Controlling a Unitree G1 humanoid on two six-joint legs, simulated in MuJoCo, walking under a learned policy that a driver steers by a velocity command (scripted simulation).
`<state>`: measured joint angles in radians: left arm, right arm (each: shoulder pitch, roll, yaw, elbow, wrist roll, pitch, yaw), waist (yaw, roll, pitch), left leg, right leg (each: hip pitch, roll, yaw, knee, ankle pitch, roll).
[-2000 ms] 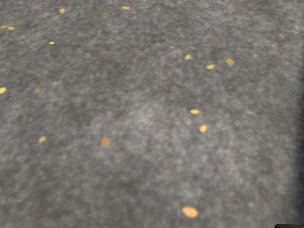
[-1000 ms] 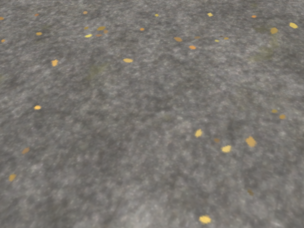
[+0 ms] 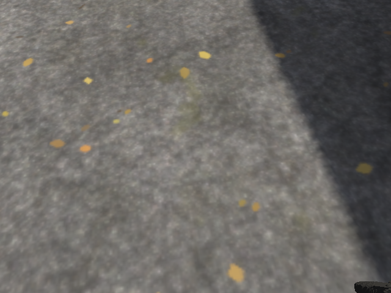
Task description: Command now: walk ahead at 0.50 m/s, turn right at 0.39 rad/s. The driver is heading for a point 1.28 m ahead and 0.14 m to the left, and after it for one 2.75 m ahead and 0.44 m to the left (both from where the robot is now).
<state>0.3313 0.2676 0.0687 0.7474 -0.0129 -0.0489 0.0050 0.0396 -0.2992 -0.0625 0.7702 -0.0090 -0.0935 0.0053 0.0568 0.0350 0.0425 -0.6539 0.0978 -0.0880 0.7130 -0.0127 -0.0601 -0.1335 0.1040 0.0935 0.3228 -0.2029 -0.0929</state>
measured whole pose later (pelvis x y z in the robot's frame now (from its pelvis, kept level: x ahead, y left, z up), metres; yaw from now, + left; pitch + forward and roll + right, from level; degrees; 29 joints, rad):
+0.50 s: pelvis +0.29 +0.06 +0.00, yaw -4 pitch +2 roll +1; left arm 0.16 0.28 0.06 0.71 0.00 -0.06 0.00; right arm 0.34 -0.26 -0.04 0.89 0.01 -0.09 0.02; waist -0.07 -0.04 0.02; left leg -0.10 -0.07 0.02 0.25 -0.18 0.06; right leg -0.65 -0.11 0.05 0.81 -0.12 0.01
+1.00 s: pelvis +0.57 -0.02 +0.00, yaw -4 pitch +1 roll -1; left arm 0.34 0.26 0.06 0.83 0.00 -0.08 -0.02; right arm 0.15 -0.31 -0.05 0.83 0.00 -0.06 0.01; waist 0.05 0.05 0.01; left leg -0.67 0.13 -0.04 0.89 -0.11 -0.01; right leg -0.12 0.07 -0.04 0.26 -0.16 -0.07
